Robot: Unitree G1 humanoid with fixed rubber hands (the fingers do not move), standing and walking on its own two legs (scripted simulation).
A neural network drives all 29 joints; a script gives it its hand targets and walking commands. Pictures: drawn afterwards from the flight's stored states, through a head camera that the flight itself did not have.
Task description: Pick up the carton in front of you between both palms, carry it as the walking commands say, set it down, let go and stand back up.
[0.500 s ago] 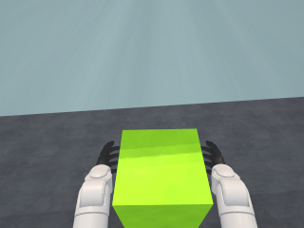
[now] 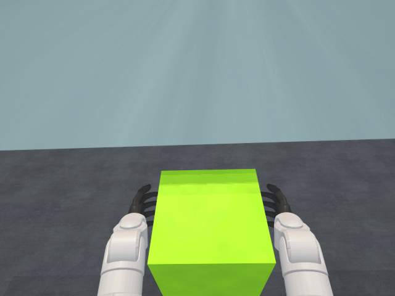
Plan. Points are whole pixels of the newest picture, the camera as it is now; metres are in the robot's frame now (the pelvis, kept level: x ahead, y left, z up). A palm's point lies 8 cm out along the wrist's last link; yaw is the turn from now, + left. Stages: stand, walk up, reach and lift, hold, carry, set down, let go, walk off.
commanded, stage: hold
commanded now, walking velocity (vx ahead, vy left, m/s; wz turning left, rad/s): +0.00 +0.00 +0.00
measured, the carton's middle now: (209, 238) +0.28 +0.00 -0.04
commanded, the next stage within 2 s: set down in 0.24 s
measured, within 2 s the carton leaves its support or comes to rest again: neither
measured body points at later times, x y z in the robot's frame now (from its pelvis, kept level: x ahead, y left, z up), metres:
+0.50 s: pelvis +0.00 -0.03 -0.01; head -0.03 -0.04 +0.44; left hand +0.31 +0.14 +0.02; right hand +0.32 -0.16 +0.02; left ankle +0.01 +0.11 -0.74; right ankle +0.07 -0.12 -0.74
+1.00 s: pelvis -0.03 +0.00 -0.11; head +0.17 -0.02 +0.30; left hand +0.36 +0.13 -0.18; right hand +0.35 -0.17 -0.19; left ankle +0.01 +0.11 -0.74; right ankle +0.07 -0.12 -0.74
